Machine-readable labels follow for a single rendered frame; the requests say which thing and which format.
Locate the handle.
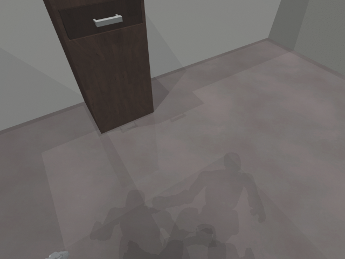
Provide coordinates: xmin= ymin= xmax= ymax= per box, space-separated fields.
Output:
xmin=93 ymin=14 xmax=123 ymax=27

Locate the cabinet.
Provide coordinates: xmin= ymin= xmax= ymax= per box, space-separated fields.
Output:
xmin=43 ymin=0 xmax=154 ymax=134

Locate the drawer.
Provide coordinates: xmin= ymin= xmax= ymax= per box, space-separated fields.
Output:
xmin=58 ymin=0 xmax=142 ymax=40

